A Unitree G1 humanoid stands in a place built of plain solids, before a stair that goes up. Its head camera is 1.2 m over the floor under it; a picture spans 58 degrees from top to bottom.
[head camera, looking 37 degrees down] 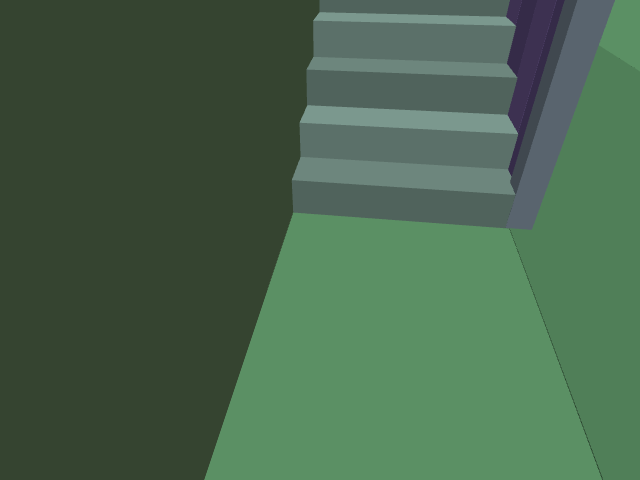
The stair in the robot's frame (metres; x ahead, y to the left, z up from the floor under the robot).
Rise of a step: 0.19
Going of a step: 0.25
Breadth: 1.05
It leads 8 degrees to the right of straight ahead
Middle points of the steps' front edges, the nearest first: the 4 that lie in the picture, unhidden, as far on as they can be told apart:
1.75 -0.38 0.19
2.00 -0.42 0.37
2.25 -0.45 0.56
2.49 -0.48 0.74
